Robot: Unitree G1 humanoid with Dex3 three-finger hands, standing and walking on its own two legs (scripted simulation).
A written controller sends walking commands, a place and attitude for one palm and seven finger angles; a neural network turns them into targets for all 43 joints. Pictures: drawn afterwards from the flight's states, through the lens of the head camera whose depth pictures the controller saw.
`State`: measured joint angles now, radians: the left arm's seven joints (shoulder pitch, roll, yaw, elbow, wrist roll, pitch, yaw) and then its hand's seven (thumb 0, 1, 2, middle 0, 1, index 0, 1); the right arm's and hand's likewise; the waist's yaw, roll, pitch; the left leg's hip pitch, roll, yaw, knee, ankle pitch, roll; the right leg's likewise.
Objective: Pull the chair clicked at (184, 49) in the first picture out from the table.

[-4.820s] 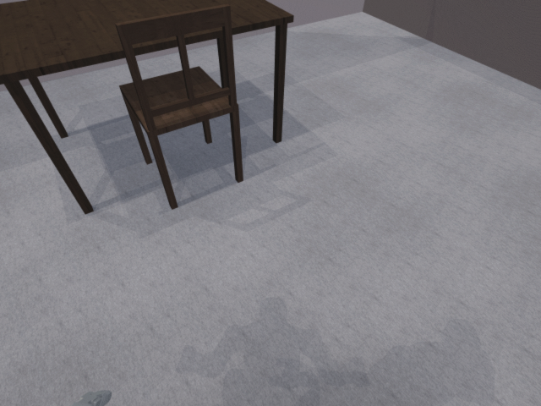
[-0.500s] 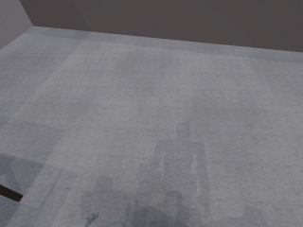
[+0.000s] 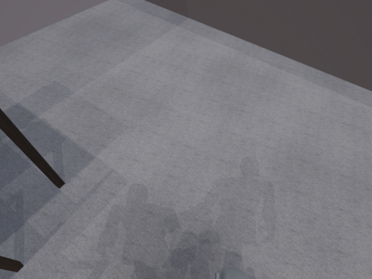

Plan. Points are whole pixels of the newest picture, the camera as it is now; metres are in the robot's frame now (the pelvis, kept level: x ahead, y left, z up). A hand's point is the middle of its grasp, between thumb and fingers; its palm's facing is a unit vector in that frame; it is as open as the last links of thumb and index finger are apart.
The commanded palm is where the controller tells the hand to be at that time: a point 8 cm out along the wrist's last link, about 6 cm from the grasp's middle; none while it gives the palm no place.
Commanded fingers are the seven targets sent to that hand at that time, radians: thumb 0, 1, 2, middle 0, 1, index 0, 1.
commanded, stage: turn to face it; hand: left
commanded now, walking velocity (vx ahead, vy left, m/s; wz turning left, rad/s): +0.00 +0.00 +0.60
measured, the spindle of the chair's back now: out of the picture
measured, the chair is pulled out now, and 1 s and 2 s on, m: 0.00 0.00 0.00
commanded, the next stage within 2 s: take the last steps up to it in 1.50 s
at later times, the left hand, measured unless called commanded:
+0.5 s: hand out of the picture +0.01 +0.14 -0.14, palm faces +0.32 -0.90 -0.28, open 7.4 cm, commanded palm none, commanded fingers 0.00 0.90 0.90 -0.20 -0.30 -0.20 -0.30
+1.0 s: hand out of the picture -0.08 +0.19 -0.16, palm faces +0.60 -0.75 -0.28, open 7.4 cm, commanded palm none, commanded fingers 0.00 0.90 0.90 -0.20 -0.30 -0.20 -0.30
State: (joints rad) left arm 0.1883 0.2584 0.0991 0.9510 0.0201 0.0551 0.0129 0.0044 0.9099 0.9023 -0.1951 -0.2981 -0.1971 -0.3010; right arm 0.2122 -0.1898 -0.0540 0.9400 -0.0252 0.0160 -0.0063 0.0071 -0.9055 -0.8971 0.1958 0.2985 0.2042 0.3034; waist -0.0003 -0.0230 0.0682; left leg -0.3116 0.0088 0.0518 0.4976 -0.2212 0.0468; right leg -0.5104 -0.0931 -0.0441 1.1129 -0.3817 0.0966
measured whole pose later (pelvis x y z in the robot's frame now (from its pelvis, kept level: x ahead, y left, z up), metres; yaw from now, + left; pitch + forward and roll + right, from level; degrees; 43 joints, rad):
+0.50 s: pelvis -0.01 -0.07 +0.00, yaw +20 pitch -1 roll +3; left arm 0.20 0.16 0.03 0.88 0.02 0.01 0.02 0.00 0.90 0.90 -0.20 -0.30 -0.20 -0.30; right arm 0.17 -0.28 -0.10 0.94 -0.02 0.09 0.03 0.01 -0.91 -0.90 0.19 0.30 0.20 0.30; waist -0.02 0.03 0.08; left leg -0.49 0.04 0.00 1.12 -0.37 -0.09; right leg -0.19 -0.12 -0.19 0.51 -0.30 -0.02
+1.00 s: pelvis -0.03 -0.05 +0.00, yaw +36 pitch +0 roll +0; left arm 0.16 0.26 0.07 0.89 0.01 0.06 0.01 0.00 0.91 0.90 -0.20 -0.30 -0.20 -0.30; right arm 0.16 -0.22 -0.05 0.91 -0.03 0.04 0.01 0.01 -0.90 -0.90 0.20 0.30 0.21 0.30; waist 0.00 -0.01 0.08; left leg -0.26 -0.03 -0.04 0.48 -0.23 0.02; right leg -0.44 -0.09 -0.01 0.95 -0.44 0.10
